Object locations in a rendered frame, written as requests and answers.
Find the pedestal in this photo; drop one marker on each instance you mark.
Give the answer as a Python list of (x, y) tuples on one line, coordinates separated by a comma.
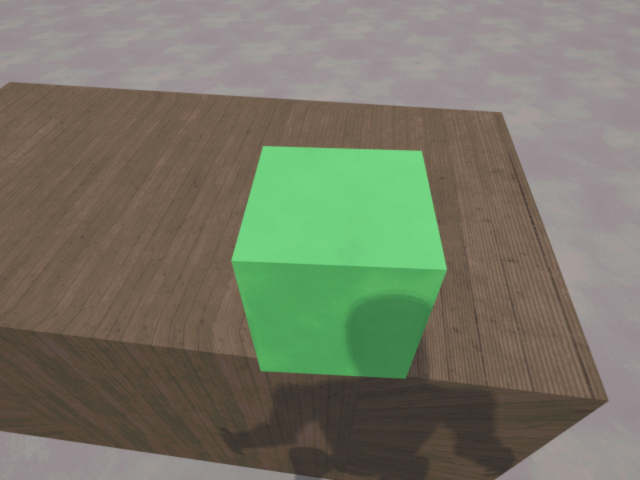
[(122, 324)]

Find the carton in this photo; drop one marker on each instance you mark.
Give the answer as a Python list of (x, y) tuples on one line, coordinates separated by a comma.
[(338, 260)]

